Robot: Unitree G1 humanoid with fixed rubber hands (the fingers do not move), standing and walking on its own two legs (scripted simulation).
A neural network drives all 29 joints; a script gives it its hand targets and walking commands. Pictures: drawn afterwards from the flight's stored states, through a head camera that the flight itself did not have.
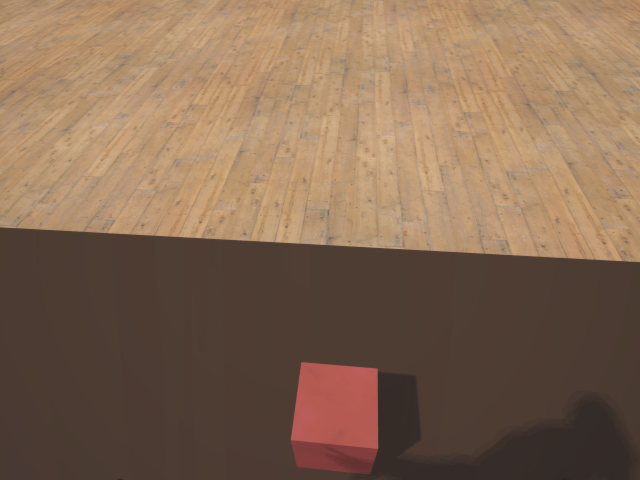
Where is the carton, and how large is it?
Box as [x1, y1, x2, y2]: [291, 362, 377, 474]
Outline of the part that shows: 301,362 291,434 291,442 297,466 369,474 377,450 377,369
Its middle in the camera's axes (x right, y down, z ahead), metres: +0.05 +0.51 +1.08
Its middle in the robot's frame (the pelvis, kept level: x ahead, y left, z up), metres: +0.43 -0.01 -0.66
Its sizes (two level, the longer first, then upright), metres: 0.210 0.200 0.250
